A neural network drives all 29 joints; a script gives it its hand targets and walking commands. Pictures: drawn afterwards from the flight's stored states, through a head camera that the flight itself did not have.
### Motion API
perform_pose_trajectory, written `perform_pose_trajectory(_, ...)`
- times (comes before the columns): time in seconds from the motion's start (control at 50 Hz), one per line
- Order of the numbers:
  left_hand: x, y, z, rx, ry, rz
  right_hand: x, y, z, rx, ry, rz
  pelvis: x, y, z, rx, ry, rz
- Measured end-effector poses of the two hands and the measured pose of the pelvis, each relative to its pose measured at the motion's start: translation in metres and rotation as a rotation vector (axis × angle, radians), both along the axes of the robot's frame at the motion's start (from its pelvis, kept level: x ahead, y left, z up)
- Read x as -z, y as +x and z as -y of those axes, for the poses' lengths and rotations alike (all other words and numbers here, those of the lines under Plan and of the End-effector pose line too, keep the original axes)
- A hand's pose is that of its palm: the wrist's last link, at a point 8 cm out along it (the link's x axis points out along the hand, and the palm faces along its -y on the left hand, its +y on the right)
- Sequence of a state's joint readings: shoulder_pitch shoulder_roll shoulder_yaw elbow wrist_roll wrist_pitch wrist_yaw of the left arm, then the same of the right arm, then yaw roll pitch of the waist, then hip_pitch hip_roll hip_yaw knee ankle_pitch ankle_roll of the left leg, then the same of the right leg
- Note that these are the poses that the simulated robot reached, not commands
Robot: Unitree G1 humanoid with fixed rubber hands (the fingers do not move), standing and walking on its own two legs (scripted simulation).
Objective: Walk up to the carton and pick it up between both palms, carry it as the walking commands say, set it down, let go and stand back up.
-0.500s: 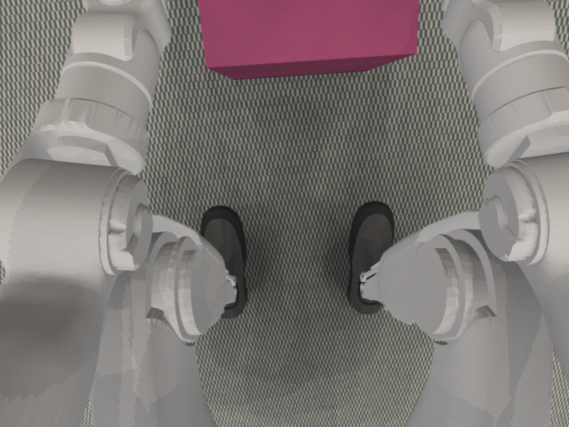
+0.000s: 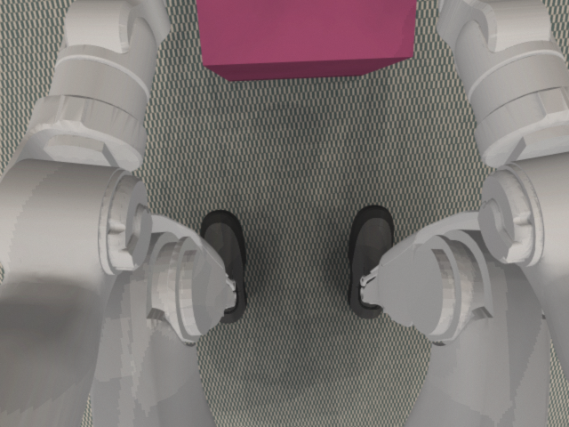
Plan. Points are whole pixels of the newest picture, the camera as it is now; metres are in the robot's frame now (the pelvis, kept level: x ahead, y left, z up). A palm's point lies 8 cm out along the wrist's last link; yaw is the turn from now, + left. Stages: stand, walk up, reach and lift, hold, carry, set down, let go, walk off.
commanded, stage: reach and lift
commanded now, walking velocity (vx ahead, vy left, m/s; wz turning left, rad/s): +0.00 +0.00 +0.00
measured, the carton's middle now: out of the picture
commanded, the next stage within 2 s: none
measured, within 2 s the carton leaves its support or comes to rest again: leaves its support in 0.10 s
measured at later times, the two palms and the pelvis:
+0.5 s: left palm out of the picture +0.56 +0.16 -0.12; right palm out of the picture +0.57 -0.14 -0.13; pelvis -0.01 +0.00 +0.02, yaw +0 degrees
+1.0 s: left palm out of the picture +0.55 +0.14 -0.07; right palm out of the picture +0.56 -0.14 -0.07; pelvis -0.02 +0.00 +0.04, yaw +0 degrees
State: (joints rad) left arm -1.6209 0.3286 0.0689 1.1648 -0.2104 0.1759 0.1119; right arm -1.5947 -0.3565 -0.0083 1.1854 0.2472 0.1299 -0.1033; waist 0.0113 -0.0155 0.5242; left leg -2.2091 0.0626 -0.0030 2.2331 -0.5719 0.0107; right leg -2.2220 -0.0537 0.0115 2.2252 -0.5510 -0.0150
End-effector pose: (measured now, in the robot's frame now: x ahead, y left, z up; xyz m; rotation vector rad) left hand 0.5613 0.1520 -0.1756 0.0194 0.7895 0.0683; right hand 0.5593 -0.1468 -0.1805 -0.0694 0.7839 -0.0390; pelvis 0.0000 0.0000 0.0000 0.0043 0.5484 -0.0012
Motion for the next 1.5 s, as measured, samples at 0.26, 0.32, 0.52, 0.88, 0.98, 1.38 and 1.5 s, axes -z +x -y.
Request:
perform_pose_trajectory(0.26,-0.026,0.006,-0.006,-0.04,0.04,0.048,-0.02,0.008,-0.012,-0.003,-0.031,0.028,-0.001,-0.004,0.002,0.0,0.0,0.022)
perform_pose_trajectory(0.32,-0.035,0.005,-0.007,-0.039,0.038,0.049,-0.029,0.007,-0.014,0.0,-0.039,0.025,-0.004,-0.005,0.001,-0.002,-0.003,0.032)
perform_pose_trajectory(0.52,-0.053,-0.001,-0.004,-0.03,0.023,0.056,-0.055,0.006,-0.01,0.008,-0.061,0.032,-0.017,-0.012,-0.002,-0.01,-0.014,0.041)
perform_pose_trajectory(0.88,-0.094,-0.008,0.004,-0.094,0.102,0.057,-0.098,0.001,-0.01,0.007,-0.061,0.034,-0.037,-0.019,0.001,-0.01,-0.009,0.081)
perform_pose_trajectory(0.98,-0.105,-0.012,0.009,-0.118,0.155,0.067,-0.109,-0.001,-0.01,0.016,-0.078,0.044,-0.042,-0.021,0.001,-0.01,-0.01,0.094)
perform_pose_trajectory(1.38,-0.145,-0.036,0.004,-0.128,0.159,0.053,-0.154,-0.021,-0.02,0.03,-0.142,0.036,-0.058,-0.033,-0.004,-0.025,-0.024,0.167)
perform_pose_trajectory(1.5,-0.162,-0.04,0.003,-0.133,0.16,0.05,-0.172,-0.024,-0.021,0.037,-0.15,0.034,-0.069,-0.035,-0.005,-0.03,-0.026,0.183)
